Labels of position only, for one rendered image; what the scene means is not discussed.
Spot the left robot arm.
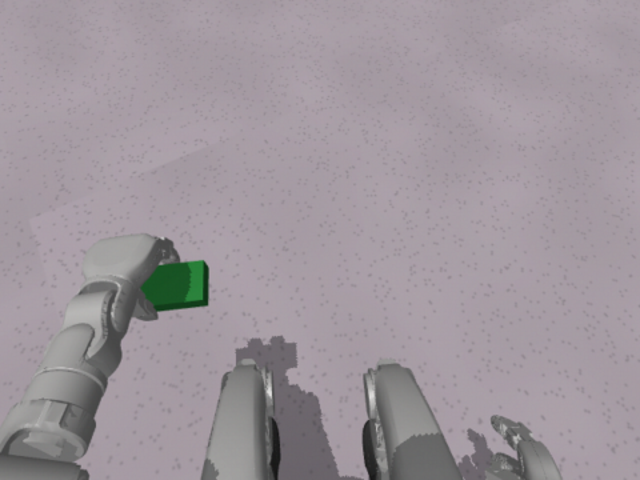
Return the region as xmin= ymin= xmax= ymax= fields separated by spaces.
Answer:
xmin=0 ymin=275 xmax=138 ymax=480

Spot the right robot hand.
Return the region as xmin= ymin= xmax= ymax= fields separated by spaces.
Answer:
xmin=485 ymin=415 xmax=563 ymax=480

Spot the right robot foot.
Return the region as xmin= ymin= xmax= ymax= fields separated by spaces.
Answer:
xmin=362 ymin=419 xmax=378 ymax=480

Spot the left robot hand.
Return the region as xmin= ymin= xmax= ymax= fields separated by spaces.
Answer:
xmin=82 ymin=233 xmax=180 ymax=321

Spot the small box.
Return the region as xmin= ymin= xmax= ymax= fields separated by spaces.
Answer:
xmin=140 ymin=260 xmax=209 ymax=312

